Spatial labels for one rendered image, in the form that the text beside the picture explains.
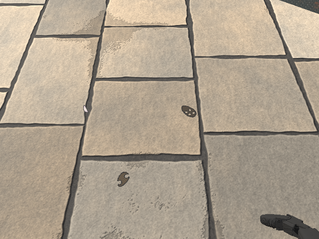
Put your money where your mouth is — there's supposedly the right robot hand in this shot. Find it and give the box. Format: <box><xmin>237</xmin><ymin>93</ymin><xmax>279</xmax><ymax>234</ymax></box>
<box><xmin>260</xmin><ymin>214</ymin><xmax>319</xmax><ymax>239</ymax></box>

